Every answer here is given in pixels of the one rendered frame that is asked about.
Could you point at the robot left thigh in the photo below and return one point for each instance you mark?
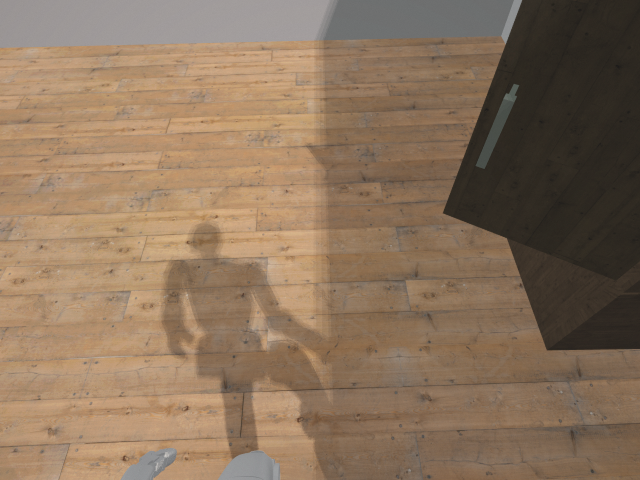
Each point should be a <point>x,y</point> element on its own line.
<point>251,466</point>

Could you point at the cupboard door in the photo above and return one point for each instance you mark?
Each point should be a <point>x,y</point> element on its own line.
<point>564,175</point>

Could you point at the left robot hand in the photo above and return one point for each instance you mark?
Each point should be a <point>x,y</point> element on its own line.
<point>150,465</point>

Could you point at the handle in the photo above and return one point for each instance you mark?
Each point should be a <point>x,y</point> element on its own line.
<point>497,127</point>

